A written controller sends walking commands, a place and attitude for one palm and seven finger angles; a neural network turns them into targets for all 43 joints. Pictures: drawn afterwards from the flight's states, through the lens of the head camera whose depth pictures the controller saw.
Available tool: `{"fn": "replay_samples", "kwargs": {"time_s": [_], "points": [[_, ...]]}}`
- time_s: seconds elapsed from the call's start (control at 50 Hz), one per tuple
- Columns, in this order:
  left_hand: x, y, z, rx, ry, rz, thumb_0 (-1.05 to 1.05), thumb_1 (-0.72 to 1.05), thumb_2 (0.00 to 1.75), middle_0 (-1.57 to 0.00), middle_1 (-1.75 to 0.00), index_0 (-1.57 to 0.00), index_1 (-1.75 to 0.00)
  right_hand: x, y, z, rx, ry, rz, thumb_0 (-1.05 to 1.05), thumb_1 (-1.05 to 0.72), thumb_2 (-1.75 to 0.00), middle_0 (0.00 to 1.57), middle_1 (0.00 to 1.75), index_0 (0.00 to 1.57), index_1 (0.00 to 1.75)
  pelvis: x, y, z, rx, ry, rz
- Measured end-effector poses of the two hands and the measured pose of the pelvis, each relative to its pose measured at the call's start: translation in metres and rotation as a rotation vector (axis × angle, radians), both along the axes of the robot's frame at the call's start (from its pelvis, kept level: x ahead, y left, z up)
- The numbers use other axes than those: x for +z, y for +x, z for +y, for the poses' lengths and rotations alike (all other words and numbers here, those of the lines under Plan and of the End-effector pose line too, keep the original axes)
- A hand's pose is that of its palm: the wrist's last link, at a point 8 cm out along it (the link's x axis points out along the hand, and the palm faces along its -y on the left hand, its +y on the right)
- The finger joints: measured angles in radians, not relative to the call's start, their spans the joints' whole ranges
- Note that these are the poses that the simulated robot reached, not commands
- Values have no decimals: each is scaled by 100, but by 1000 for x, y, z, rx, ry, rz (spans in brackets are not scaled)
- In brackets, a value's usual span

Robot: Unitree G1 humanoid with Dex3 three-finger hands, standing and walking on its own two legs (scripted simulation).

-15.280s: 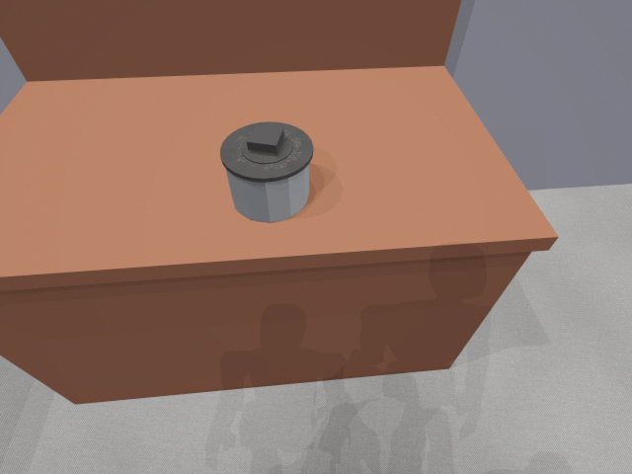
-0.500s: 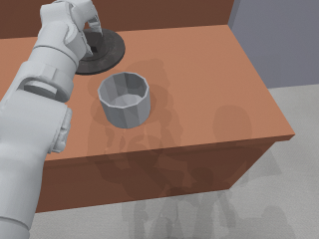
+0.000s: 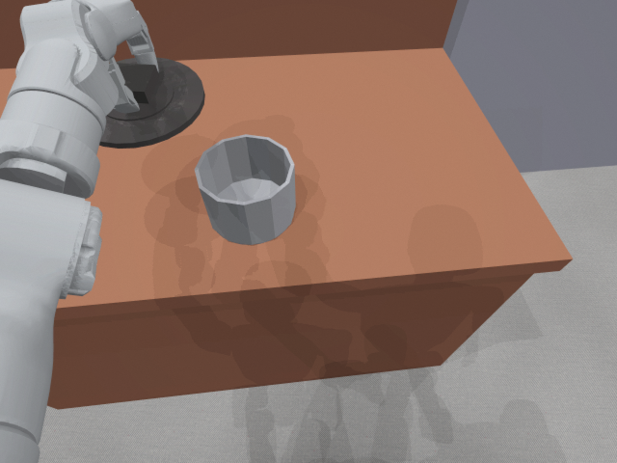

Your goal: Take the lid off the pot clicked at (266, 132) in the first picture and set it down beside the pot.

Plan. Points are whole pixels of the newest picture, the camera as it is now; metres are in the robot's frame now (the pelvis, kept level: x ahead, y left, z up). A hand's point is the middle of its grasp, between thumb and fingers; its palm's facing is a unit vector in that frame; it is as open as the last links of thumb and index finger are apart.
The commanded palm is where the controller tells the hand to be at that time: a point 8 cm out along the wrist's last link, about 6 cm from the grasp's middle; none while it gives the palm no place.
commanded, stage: move the lid sideways beside the pot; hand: left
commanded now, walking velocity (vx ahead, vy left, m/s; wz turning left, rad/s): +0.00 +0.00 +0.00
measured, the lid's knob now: (130, 82) +0.54 +0.18 +0.20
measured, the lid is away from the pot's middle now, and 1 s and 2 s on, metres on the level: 0.12 0.23 0.22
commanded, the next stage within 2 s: lower the lid onto the table in 0.98 s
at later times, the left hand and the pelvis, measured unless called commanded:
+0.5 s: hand (65, 88) +0.51 +0.24 +0.22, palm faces -0.32 -0.10 -0.94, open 8.7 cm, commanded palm +0.53 +0.25 +0.30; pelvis +0.00 +0.01 +0.00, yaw +0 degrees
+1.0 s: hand (14, 96) +0.50 +0.29 +0.22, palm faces -0.33 -0.09 -0.94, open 8.7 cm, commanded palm +0.54 +0.29 +0.30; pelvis +0.00 +0.01 +0.00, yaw +0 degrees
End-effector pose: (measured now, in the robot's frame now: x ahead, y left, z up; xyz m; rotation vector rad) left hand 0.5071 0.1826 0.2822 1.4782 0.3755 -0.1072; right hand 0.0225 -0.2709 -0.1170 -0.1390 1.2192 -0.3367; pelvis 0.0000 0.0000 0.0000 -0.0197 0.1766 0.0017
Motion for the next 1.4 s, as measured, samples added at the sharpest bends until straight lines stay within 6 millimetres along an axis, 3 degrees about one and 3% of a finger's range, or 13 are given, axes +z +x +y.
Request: {"fn": "replay_samples", "kwargs": {"time_s": [0.26,0.94,1.4], "points": [[0,1,32,39,10,6,-3,12,86,-74,-106,-55,-93,3,-11,1,-22,-7,29,1,-90,-90,20,30,20,30,0,1,3,-4,-6,4],[-7,-8,106,93,24,48,-2,12,86,-74,-106,-55,-93,4,-4,5,-18,-19,67,1,-90,-90,20,30,20,30,-3,4,8,0,-20,12],[-20,-2,99,58,-2,68,-2,12,86,-75,-106,-55,-93,5,-16,10,-32,-27,71,0,-90,-90,20,30,20,30,-4,2,13,-6,-24,18]]}}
